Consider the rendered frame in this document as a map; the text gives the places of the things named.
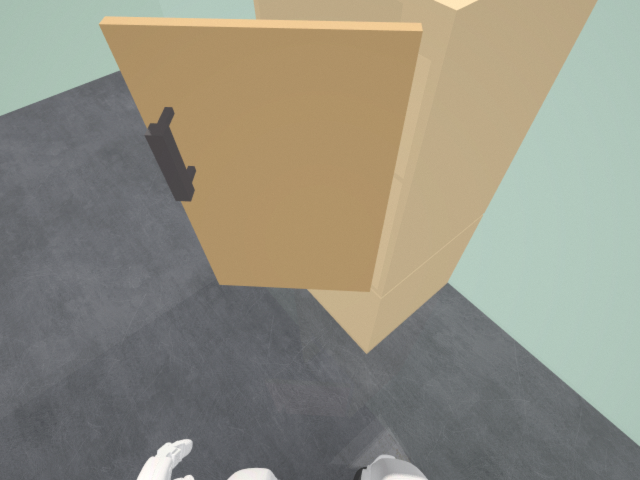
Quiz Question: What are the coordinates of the handle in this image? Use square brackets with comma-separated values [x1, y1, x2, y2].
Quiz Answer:
[144, 107, 196, 202]

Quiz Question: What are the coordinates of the left robot hand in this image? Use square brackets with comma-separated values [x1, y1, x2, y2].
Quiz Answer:
[137, 439, 194, 480]

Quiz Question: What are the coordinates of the robot right shin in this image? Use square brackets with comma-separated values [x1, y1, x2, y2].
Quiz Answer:
[371, 455, 395, 465]

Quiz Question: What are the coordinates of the cupboard door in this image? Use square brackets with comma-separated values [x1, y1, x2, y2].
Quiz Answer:
[99, 16, 423, 292]

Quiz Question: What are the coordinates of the right robot thigh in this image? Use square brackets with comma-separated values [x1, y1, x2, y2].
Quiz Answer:
[361, 458, 428, 480]

